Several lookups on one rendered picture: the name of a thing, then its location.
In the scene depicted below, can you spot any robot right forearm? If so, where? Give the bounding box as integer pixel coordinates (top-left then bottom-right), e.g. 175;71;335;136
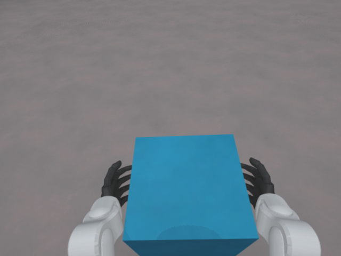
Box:
255;193;321;256

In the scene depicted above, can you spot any robot right hand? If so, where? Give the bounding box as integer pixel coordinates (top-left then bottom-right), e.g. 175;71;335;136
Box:
240;157;275;209

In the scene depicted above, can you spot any robot left forearm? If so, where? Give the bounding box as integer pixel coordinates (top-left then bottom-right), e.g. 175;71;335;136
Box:
68;196;124;256

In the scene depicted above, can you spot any carton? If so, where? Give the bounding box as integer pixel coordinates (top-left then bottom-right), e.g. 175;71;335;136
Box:
123;134;259;256

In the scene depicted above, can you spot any robot left hand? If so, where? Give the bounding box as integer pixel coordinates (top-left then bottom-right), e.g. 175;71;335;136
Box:
101;161;132;207

